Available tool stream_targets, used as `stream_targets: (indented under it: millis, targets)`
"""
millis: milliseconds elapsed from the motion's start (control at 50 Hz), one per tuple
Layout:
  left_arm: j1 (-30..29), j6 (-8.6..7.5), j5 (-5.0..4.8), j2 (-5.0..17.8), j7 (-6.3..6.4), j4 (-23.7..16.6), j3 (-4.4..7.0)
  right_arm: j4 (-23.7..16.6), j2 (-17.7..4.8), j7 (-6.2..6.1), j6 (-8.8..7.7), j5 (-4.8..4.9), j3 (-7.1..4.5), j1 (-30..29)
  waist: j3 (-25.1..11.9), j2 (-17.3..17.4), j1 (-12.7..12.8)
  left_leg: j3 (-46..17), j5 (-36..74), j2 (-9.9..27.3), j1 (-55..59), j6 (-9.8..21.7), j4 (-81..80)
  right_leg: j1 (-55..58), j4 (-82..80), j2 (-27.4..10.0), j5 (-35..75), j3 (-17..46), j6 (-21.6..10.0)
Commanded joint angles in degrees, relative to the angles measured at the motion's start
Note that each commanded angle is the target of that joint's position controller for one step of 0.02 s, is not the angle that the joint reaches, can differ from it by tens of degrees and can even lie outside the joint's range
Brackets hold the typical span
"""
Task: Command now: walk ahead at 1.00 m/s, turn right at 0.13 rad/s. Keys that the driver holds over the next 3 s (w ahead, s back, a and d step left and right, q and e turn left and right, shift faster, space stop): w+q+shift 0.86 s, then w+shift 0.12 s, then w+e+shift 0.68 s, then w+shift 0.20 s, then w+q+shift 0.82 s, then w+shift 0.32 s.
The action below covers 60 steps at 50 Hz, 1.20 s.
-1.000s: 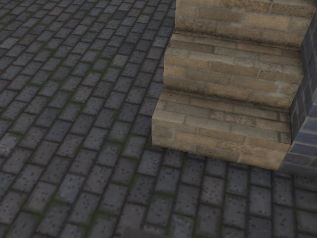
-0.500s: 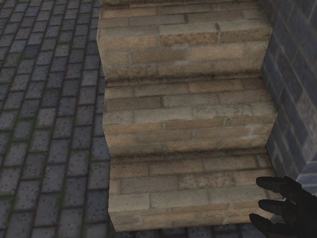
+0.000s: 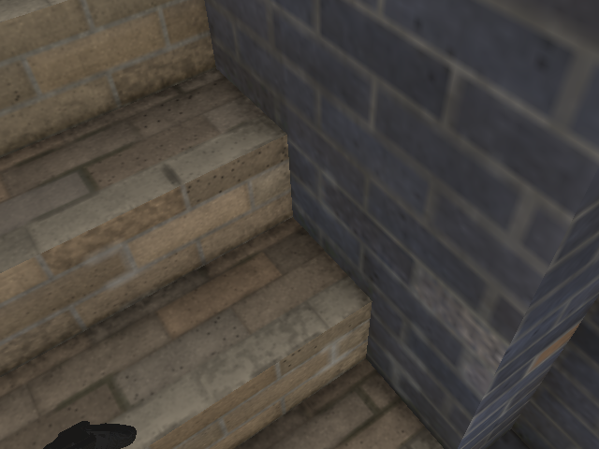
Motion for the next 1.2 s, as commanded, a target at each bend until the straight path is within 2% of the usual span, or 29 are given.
stream_targets:
  millis: [20,40,120,220,280,320,360,380,440,480,560,600,640,660,700,720,760,800,860,900,940,960,980,1000,1020,1040,1080,1120,1200]
  targets:
    - [21.44,2.56,0.85,11.95,0.29,7.62,3.87,-6.21,-1.33,-0.21,-0.95,1.54,1.91,5.89,-17.76,-6.16,4.67,-8.22,-10.52,-4.83,-38.26,-1.95,43.28,32.57,-13.67,-26.72,39.66,27.89,-17.42]
    - [18.04,3.02,-1.52,11.57,0.57,8.05,3.71,-8.97,0.95,-0.65,0.68,1.72,2.97,2.53,-11.71,-1.63,2.60,-9.13,-11.15,-1.08,-42.19,-2.51,40.58,23.71,-19.77,-26.16,10.40,28.82,-14.08]
    - [8.45,0.95,-0.21,1.81,0.80,14.43,-0.81,-18.90,8.39,-2.15,5.66,-0.24,5.95,-11.39,0.83,-1.08,-3.34,-11.92,-3.24,1.19,-52.28,-0.42,62.04,3.24,-25.44,-23.64,1.03,14.90,-2.59]
    - [9.98,0.23,-1.61,6.95,3.20,17.93,-1.41,-24.03,8.20,-1.68,5.88,-0.43,8.00,-20.02,-9.30,1.60,-2.64,0.56,8.96,3.08,-27.15,-0.77,16.36,0.36,-37.60,-13.79,18.51,-4.93,-3.63]
    - [10.71,1.63,-0.59,17.91,3.66,17.90,2.01,-19.83,3.78,-0.33,6.29,-1.08,4.87,-7.25,-23.34,-6.97,-8.44,7.81,-15.17,-5.41,-8.46,2.07,5.96,23.61,-22.68,-17.32,106.70,-10.89,-6.85]
    - [6.38,3.55,-0.99,18.22,3.52,12.96,3.70,-16.30,-1.99,0.54,6.03,-0.29,2.14,1.98,-24.04,-9.95,-9.28,4.32,-27.64,-9.17,-10.03,4.97,-10.92,38.41,-6.29,-21.38,113.65,-8.02,-9.50]
    - [-5.56,3.53,-3.14,13.15,3.27,2.77,3.43,-12.65,-5.18,-0.39,7.45,-1.56,0.51,10.39,-17.50,-0.88,-14.01,-18.57,-8.52,-4.59,4.64,11.10,-40.60,15.95,17.10,-17.58,67.33,-3.37,-6.07]
    - [-14.18,2.06,-1.18,1.90,2.47,-5.49,0.37,-10.87,-13.35,-2.82,8.05,-5.48,-1.50,7.78,-9.80,24.10,-10.16,-47.74,-9.33,-0.30,6.75,17.08,-57.29,-13.26,43.63,-1.11,7.88,1.37,-3.24]
    - [-19.69,-3.49,2.64,-11.76,-3.36,-18.90,-5.77,-8.69,-0.88,-3.44,5.53,-5.59,3.26,8.36,6.63,7.52,0.39,-40.39,25.12,0.77,0.67,11.21,-50.34,-43.33,81.65,4.36,-15.85,12.85,1.63]
    - [-7.79,-4.33,2.30,-9.41,-5.37,-14.61,-6.02,-6.46,2.51,-2.48,6.03,-3.15,3.29,6.82,3.58,2.06,5.32,-36.32,18.41,0.49,-0.26,9.29,-52.30,-41.11,79.53,3.31,-11.88,9.46,5.15]
    - [-10.42,-1.70,3.10,-6.81,-3.03,-15.38,-6.52,-6.59,-4.77,-4.34,4.44,0.99,1.32,3.10,-2.48,-1.08,5.69,-30.32,21.57,-3.59,-13.58,12.48,-63.25,-14.18,49.72,3.62,0.17,-0.95,7.64]
    - [-5.31,0.20,4.29,-4.66,-0.95,-13.22,-5.05,-7.37,-7.34,-3.99,3.58,1.03,0.71,-2.53,-14.48,0.43,11.07,-20.19,67.14,-5.97,-13.06,9.14,-56.10,12.71,34.23,5.74,0.19,-6.78,6.24]
    - [23.23,-0.06,-0.48,2.09,1.02,-5.47,-0.03,-11.34,-10.57,-2.28,1.73,-1.80,-0.73,-13.64,-26.78,5.46,24.51,-22.85,76.78,-4.17,-7.24,6.35,-28.04,33.54,5.36,-0.91,2.59,6.20,2.09]
    - [31.24,-0.80,-0.85,3.37,0.61,2.65,1.33,-15.14,-0.87,-0.44,0.93,-1.32,1.53,-18.20,-22.23,-10.43,24.01,-17.24,29.73,-14.52,-18.40,2.20,3.04,41.33,-11.49,-8.66,18.70,16.73,-3.42]
    - [16.77,-0.64,0.47,-2.84,-0.18,9.72,-0.31,-18.00,12.90,2.45,-0.51,-0.81,5.44,-15.00,2.90,-6.77,8.09,-12.52,-0.25,-11.61,-39.48,3.80,41.21,27.98,-16.26,-10.79,39.12,6.93,0.29]
    - [13.48,-1.12,1.90,-6.62,-0.86,10.48,-1.10,-15.46,12.74,3.64,-0.23,1.56,5.54,-4.90,2.73,-2.33,0.33,-13.29,-1.27,-11.26,-51.22,3.87,45.70,34.36,-7.20,-12.14,53.38,7.33,0.33]
    - [6.75,-1.21,-1.40,-8.55,0.31,8.34,-0.05,-11.00,7.87,3.84,2.66,3.22,4.22,11.54,-6.14,0.42,-7.41,-17.44,-7.41,-2.82,-52.93,0.80,50.32,31.11,-11.27,-19.77,28.32,12.87,-4.84]
    - [4.74,-0.80,-4.96,-0.18,1.59,8.34,2.18,-15.61,6.22,1.76,5.14,2.10,4.22,3.18,0.43,-1.11,-6.38,-14.42,-1.31,1.28,-51.49,-3.98,53.91,16.01,-25.06,-26.06,1.60,20.47,-6.51]
    - [6.04,-1.60,-3.35,1.71,3.90,10.92,2.00,-22.49,5.42,-0.22,7.98,1.10,4.11,-12.76,11.59,3.31,-3.50,-12.45,2.85,4.11,-57.38,-3.47,44.57,10.29,-25.57,-20.53,7.72,4.72,-0.12]
    - [8.26,-1.33,-3.03,3.07,5.70,11.57,1.89,-27.69,7.07,0.56,7.31,1.63,5.72,-21.67,9.84,1.04,-2.11,-6.14,5.32,7.40,-44.25,-2.07,20.30,2.95,-34.25,-16.02,7.93,0.92,0.27]
    - [21.68,-1.20,-6.07,12.91,5.66,15.18,3.44,-27.13,12.46,1.97,6.51,3.69,8.41,-25.00,-3.50,-4.73,2.22,6.48,-14.87,-3.04,3.17,3.06,-12.79,-2.84,-38.24,-17.47,51.87,0.45,-5.94]
    - [23.10,-2.71,-4.90,12.85,3.81,17.52,2.59,-21.96,5.22,2.20,6.31,2.54,3.72,-11.97,-13.42,-3.05,-4.81,10.90,-13.10,-10.32,17.45,6.31,-8.94,5.62,-23.72,-20.28,107.26,-3.27,-7.70]
    - [21.92,-4.02,-2.93,18.49,2.23,16.52,3.34,-20.26,-6.21,2.11,7.12,0.34,-1.21,2.68,-27.04,-3.30,-14.92,-2.93,-5.09,-10.65,28.80,10.91,-18.39,7.56,-7.25,-20.06,125.63,0.54,-7.54]
    - [19.09,-4.99,-4.21,18.37,0.47,13.51,3.85,-15.62,-15.08,0.19,8.29,-1.80,-5.03,15.58,-32.35,8.51,-18.07,-33.85,-19.26,-0.77,40.84,17.31,-39.07,-5.45,14.02,-12.69,106.96,4.40,-4.65]
    - [12.54,-5.43,-4.55,13.41,-0.54,16.01,4.17,-7.52,-19.05,-1.65,8.19,-2.28,-6.12,25.44,-35.53,24.88,-16.04,-66.92,-24.48,11.57,42.94,22.27,-66.64,-11.14,48.10,2.95,22.22,8.33,-0.90]
    - [1.25,-5.83,-5.01,6.15,-1.74,11.61,4.13,-5.01,-10.91,-1.58,6.74,-3.67,-3.25,23.30,-27.52,14.51,-13.37,-70.11,-23.57,13.69,29.81,16.64,-69.92,-15.99,74.08,7.27,8.04,21.19,-0.16]
    - [-12.56,-4.99,-3.17,-9.80,-2.58,-2.00,-1.45,-3.35,1.16,0.49,4.42,-1.84,-0.48,8.04,-4.38,1.63,-4.24,-42.08,-10.87,13.63,10.97,9.29,-60.53,-33.51,94.28,5.66,-1.23,17.97,-3.05]
    - [-0.52,-2.70,-4.84,-12.03,-4.79,-2.12,-2.92,0.78,13.41,2.46,2.47,-1.29,2.79,2.43,0.27,2.60,4.42,-21.88,1.24,10.22,7.42,4.69,-56.54,-38.58,98.47,2.10,-7.85,18.56,-4.45]
    - [2.54,0.77,-7.71,-11.94,-4.40,-2.71,-3.59,4.61,10.14,1.64,1.82,-4.35,3.40,3.82,2.52,0.75,7.98,-5.13,10.89,15.90,9.14,3.25,-60.61,-54.82,113.94,4.73,-0.65,15.30,0.01]
Next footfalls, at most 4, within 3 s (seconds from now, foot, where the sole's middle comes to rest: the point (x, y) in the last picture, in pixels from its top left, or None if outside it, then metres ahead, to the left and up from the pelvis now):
0.34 left None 0.19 0.18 -0.55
0.70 right None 0.34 -0.01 -0.55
0.96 left None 0.36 0.39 -0.34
1.44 right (72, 197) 0.66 0.36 -0.14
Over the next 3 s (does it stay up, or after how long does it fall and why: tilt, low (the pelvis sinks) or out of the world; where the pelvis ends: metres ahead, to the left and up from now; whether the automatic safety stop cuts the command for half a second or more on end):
stays up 1.12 0.52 1.02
